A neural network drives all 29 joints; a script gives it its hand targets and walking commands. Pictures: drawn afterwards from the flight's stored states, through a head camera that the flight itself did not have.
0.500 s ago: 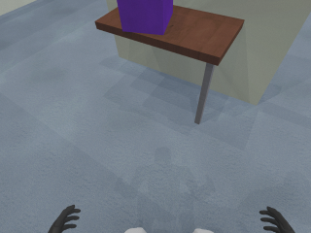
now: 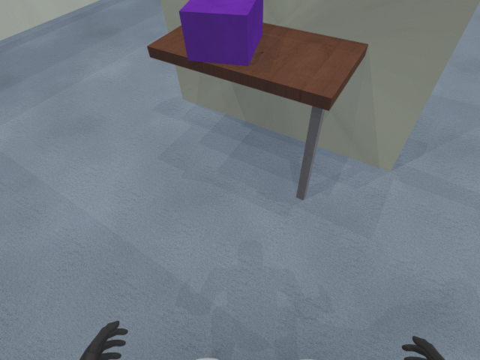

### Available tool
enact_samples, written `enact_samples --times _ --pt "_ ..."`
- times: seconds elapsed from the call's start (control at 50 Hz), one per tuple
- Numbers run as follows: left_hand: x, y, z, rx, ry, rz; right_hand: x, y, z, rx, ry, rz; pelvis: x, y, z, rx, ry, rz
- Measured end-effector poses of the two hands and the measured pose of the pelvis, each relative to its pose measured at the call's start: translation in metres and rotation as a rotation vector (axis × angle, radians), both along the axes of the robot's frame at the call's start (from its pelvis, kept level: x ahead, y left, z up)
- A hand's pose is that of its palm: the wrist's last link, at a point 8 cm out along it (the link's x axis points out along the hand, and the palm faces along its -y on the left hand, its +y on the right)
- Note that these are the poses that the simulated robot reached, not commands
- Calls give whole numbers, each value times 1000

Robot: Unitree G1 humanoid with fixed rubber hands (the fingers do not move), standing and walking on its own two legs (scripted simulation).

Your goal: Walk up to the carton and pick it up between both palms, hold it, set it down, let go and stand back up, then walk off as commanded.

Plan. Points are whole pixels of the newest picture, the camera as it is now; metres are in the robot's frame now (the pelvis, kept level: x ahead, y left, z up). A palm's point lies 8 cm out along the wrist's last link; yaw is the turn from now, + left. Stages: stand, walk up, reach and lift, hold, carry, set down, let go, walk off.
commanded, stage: stand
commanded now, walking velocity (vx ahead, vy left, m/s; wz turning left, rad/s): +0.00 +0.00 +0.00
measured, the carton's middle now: (225, 24) +1.30 +0.13 -0.02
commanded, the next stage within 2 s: walk up in 1.44 s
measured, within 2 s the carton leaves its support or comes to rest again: neither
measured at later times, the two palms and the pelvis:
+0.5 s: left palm out of the picture +0.11 +0.28 -0.08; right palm out of the picture +0.10 -0.29 -0.09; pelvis +0.00 -0.01 +0.02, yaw -1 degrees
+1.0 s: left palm out of the picture +0.08 +0.30 -0.08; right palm out of the picture +0.08 -0.29 -0.08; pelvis +0.00 +0.00 +0.03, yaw +0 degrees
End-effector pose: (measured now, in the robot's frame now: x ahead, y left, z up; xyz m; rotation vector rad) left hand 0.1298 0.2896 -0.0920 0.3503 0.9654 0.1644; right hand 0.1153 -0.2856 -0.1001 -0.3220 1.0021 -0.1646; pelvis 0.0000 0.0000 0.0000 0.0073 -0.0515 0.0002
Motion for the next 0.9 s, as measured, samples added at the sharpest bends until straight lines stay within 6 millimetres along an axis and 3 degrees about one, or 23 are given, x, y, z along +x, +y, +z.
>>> enact_samples --times 0.22,0.6,0.9 --pt "-25 -2 -2 6 79 25 -9 -7 -1 16 39 -15 -2 -7 6 5 -6 1" --pt "-18 -4 11 -15 82 33 -21 -5 8 21 98 -41 0 -5 23 0 -15 -7" --pt "-42 5 13 -23 155 69 -28 -1 15 25 125 -50 -3 1 32 -8 -14 -7"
